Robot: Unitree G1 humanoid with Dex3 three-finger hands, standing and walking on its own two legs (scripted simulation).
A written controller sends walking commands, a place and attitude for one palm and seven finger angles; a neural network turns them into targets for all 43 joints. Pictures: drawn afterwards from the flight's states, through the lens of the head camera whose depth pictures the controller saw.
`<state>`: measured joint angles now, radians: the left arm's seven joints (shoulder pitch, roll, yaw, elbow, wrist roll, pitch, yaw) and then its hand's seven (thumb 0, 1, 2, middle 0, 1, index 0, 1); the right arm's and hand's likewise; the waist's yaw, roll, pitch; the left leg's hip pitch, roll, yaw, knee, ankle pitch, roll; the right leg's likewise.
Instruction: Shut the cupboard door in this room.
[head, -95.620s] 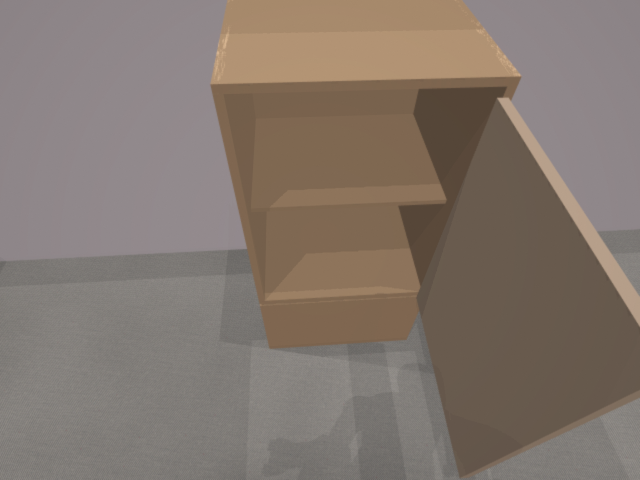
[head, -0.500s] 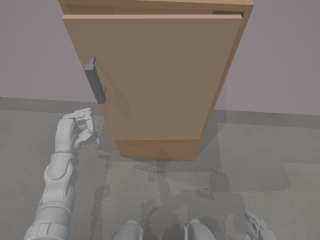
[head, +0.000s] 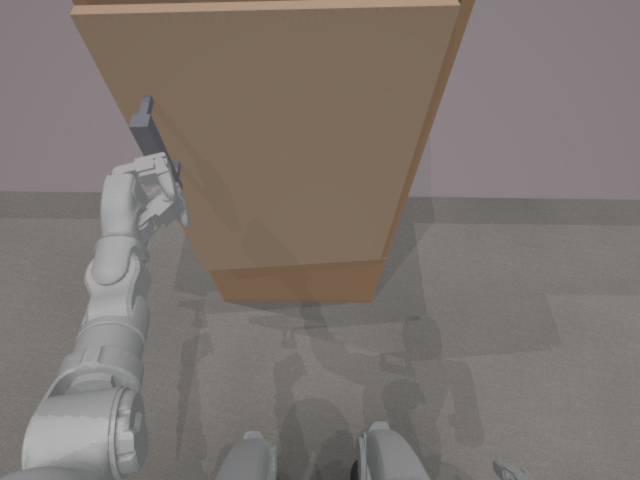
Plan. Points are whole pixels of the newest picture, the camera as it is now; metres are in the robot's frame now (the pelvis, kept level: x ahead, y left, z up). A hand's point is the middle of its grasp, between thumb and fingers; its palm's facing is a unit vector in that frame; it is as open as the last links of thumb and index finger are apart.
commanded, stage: bring the fist close to the handle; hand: left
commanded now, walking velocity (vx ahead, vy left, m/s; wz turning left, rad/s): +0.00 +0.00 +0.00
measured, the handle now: (161, 149) +0.54 +0.21 +0.06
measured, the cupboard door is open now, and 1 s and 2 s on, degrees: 5 0 0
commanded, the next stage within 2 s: push the door shut along its arc in 0.24 s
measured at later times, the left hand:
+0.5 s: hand (181, 201) +0.45 +0.17 +0.06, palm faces +0.03 -1.00 -0.02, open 3.1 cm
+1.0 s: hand (184, 169) +0.50 +0.17 +0.07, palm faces -0.10 -0.99 -0.03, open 3.2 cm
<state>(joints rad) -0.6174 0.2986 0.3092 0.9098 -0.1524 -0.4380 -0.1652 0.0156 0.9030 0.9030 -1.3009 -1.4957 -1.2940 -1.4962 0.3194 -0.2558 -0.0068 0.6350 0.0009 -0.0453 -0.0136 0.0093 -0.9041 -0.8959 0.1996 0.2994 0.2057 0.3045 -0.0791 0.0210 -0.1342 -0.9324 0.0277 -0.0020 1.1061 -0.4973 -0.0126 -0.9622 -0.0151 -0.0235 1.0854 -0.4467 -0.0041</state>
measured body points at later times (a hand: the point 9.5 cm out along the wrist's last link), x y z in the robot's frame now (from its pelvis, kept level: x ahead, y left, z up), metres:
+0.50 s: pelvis +0.00 +0.01 +0.00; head +0.09 +0.01 +0.44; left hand +0.44 +0.23 +0.07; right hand +0.08 -0.26 -0.12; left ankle +0.02 +0.13 -0.66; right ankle +0.04 -0.12 -0.66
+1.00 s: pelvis -0.01 +0.00 -0.02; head +0.12 +0.01 +0.41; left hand +0.50 +0.23 +0.07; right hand +0.01 -0.27 -0.13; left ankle +0.02 +0.13 -0.66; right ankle +0.04 -0.12 -0.66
